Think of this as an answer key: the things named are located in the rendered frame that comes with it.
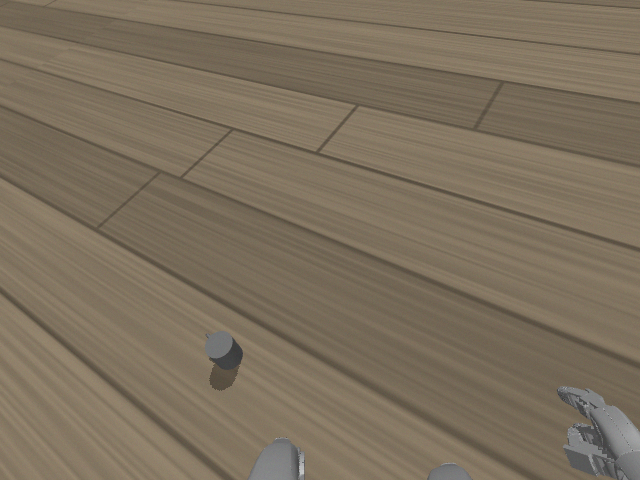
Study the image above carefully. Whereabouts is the mug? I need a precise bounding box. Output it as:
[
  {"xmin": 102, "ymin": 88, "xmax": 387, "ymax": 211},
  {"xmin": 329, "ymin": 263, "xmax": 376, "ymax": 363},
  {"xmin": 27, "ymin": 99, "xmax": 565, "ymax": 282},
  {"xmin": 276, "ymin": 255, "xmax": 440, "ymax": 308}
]
[{"xmin": 205, "ymin": 331, "xmax": 243, "ymax": 370}]

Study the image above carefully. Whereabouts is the right robot arm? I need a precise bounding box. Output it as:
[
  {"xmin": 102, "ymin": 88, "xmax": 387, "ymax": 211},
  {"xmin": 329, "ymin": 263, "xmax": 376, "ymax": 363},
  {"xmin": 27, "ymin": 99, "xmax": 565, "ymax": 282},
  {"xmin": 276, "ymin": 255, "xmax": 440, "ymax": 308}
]
[{"xmin": 614, "ymin": 451, "xmax": 640, "ymax": 480}]

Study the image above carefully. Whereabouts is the right robot hand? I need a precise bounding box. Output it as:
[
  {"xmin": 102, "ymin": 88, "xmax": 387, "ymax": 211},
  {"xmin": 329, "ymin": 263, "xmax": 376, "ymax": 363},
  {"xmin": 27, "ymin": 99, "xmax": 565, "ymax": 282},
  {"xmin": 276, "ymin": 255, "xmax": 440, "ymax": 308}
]
[{"xmin": 557, "ymin": 386, "xmax": 640, "ymax": 479}]

